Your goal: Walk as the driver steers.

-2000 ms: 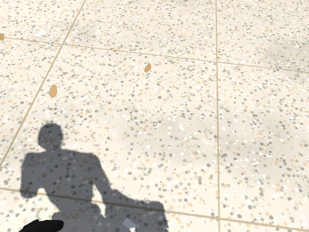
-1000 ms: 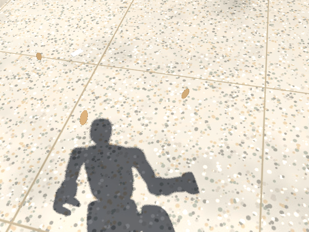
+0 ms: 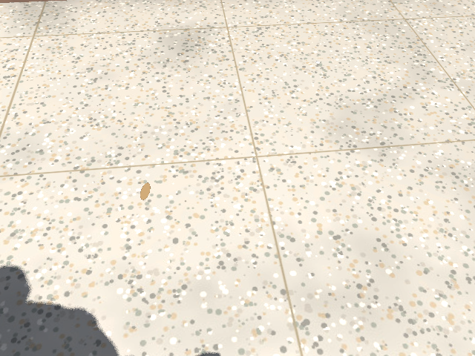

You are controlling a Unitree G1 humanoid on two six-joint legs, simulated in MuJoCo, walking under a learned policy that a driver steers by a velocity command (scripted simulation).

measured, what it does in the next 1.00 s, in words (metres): walks ahead: right foot, then left foot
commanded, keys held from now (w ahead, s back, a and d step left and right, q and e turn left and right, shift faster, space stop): w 1.00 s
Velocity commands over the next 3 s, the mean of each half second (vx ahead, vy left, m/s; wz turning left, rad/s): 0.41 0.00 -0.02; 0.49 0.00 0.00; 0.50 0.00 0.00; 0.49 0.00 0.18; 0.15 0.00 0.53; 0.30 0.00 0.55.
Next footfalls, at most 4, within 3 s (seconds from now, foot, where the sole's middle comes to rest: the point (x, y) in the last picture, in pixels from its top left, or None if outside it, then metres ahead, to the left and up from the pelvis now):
0.46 right None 0.39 -0.13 -0.77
1.00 left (204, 303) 0.69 0.11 -0.77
1.56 right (274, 222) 1.00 -0.12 -0.77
2.08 left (207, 165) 1.28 0.13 -0.77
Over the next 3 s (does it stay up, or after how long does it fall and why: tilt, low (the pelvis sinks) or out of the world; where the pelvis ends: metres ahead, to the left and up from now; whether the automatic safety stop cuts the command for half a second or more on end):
stays up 1.31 0.09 0.00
